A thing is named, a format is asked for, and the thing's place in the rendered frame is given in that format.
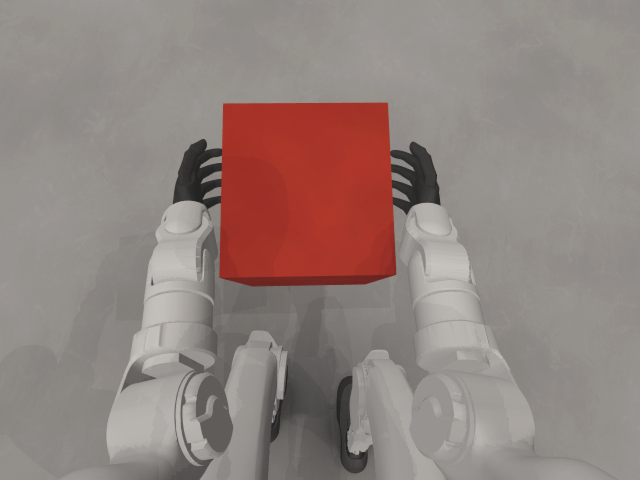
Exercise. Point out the robot right hand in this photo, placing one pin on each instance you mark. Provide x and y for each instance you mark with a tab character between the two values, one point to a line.
423	179

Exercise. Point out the left robot upper arm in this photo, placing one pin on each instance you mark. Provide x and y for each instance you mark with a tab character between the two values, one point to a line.
169	428

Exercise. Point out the right robot upper arm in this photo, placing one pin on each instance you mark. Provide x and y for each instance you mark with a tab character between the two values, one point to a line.
478	427

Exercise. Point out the robot right forearm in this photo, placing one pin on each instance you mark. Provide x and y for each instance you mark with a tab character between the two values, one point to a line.
451	331

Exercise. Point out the carton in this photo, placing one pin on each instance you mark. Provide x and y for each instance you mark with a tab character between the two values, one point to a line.
306	194

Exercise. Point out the robot left hand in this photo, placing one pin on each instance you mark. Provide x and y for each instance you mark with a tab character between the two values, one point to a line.
188	185

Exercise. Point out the right robot shin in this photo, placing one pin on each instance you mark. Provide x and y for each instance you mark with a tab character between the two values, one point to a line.
359	435

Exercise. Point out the robot right foot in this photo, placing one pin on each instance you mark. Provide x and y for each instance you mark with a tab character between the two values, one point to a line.
353	462

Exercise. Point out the robot left forearm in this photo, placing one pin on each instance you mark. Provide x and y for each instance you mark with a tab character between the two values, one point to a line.
177	327

